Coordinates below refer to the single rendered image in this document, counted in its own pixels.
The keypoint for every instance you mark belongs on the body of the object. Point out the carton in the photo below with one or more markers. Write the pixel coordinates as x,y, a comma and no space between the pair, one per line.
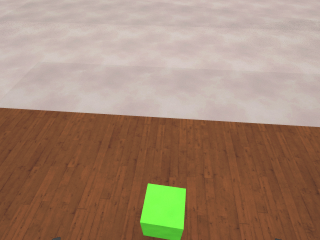
163,212

